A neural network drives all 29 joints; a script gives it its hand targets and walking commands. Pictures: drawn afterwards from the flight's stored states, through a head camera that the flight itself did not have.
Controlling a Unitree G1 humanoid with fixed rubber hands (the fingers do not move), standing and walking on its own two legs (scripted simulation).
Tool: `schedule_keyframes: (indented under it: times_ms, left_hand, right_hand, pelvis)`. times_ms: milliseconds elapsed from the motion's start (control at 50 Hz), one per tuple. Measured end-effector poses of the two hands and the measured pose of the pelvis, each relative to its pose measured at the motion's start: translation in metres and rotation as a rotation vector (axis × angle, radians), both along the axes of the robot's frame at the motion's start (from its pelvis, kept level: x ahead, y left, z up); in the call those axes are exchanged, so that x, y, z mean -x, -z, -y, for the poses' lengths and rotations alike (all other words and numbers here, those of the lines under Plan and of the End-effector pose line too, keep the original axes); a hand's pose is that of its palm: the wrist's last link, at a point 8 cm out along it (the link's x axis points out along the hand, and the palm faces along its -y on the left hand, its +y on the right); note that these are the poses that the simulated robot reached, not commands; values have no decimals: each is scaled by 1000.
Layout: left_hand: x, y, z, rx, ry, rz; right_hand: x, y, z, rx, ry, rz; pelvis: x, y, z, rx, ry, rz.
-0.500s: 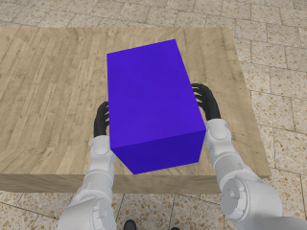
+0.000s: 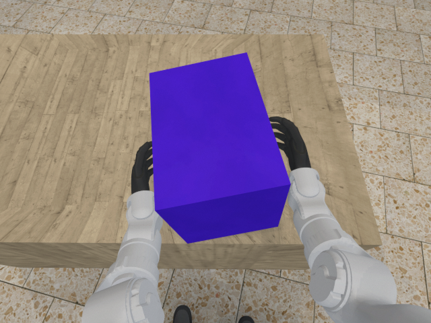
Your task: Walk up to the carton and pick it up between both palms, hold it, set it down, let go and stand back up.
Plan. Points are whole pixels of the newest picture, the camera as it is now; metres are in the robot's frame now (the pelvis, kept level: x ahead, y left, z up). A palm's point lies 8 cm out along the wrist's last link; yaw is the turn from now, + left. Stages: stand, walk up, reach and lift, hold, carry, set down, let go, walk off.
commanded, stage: set down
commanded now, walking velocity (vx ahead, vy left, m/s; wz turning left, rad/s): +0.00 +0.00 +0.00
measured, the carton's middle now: (215, 152) +0.45 +0.01 -0.06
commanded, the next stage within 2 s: none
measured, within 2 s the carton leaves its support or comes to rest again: rests again in 0.66 s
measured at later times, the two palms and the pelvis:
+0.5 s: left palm (143, 185) +0.37 +0.16 -0.03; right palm (296, 161) +0.40 -0.14 +0.00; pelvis +0.00 +0.00 +0.00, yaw +0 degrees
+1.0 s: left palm (148, 188) +0.37 +0.16 -0.05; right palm (302, 154) +0.41 -0.16 -0.01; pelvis +0.00 +0.02 -0.01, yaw -1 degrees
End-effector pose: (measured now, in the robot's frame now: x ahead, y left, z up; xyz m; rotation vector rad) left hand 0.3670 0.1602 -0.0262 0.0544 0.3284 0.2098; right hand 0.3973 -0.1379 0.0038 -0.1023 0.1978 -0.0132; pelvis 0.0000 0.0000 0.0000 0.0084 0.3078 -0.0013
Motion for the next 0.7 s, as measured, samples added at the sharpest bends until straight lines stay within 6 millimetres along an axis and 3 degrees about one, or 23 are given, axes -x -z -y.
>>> schedule_keyframes:
  times_ms: [520,700]
  left_hand:
    - [1,3,1,-3,-1,12]
    - [5,14,1,19,-22,-13]
  right_hand:
    - [2,6,2,-18,7,-12]
    - [11,28,6,-70,42,-106]
  pelvis:
    - [1,0,0,1,1,-12]
    - [2,2,-4,5,1,-39]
